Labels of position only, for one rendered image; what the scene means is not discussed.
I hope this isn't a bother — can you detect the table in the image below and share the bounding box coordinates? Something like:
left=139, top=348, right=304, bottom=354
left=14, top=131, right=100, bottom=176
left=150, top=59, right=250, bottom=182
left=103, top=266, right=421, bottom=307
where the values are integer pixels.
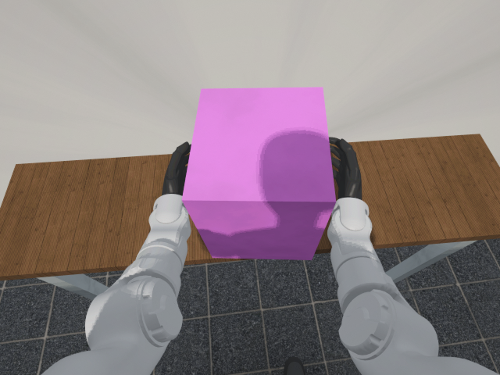
left=0, top=134, right=500, bottom=300

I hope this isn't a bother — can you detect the right robot forearm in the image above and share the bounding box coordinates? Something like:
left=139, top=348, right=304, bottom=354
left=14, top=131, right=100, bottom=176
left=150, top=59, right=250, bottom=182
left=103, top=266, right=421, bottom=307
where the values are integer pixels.
left=327, top=198, right=417, bottom=315

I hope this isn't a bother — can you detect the robot left upper arm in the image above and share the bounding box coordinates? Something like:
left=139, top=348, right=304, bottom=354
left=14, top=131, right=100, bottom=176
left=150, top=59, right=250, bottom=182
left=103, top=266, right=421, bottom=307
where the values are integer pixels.
left=42, top=277, right=183, bottom=375

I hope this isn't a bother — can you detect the right robot hand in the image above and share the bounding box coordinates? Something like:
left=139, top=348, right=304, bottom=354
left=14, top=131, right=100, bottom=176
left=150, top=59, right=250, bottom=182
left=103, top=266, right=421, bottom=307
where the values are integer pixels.
left=329, top=137, right=362, bottom=200

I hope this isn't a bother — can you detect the left robot forearm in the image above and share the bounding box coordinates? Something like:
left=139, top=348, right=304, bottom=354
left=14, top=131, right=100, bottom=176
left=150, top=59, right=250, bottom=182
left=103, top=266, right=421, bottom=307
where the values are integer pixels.
left=85, top=194, right=191, bottom=347

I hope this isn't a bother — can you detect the left robot hand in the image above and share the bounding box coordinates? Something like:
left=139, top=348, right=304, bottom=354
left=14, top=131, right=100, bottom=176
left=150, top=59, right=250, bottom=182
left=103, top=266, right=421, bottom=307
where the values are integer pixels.
left=162, top=141, right=191, bottom=196

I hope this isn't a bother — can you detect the right robot foot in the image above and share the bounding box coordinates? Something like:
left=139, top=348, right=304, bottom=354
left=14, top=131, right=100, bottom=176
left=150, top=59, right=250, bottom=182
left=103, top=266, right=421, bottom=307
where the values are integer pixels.
left=284, top=357, right=305, bottom=375

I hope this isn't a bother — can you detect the carton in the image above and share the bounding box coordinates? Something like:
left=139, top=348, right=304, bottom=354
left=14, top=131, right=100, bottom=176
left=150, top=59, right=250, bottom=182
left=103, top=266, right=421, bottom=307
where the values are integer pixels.
left=182, top=87, right=336, bottom=260

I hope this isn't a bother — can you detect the robot right upper arm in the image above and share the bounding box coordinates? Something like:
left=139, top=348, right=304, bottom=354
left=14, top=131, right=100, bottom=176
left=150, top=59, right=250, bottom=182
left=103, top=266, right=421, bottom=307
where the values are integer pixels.
left=339, top=291, right=500, bottom=375

